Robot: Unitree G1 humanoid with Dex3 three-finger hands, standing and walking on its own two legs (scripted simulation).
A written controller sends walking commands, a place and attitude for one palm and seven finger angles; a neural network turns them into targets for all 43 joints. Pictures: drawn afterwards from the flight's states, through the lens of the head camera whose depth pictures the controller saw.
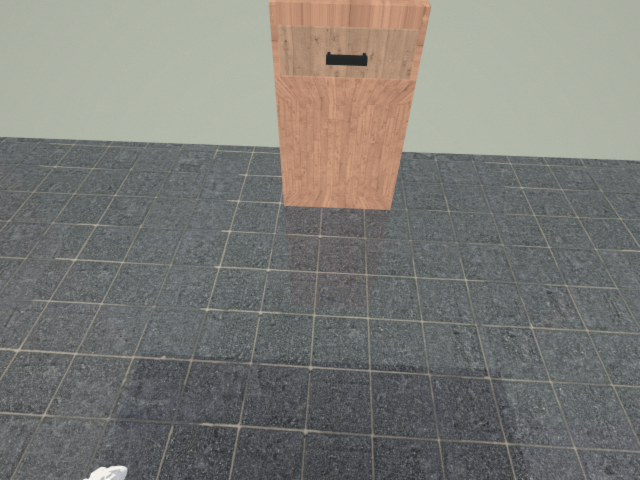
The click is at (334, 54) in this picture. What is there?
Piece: drawer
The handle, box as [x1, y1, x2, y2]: [326, 52, 367, 65]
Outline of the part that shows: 326,54 326,64 366,65 367,57 365,53 363,53 362,55 334,55 327,52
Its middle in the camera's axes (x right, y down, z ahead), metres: +0.08 -0.60 +1.28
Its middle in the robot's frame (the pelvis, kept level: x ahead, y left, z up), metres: +1.36 -0.01 -0.06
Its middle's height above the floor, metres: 0.71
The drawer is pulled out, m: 0.00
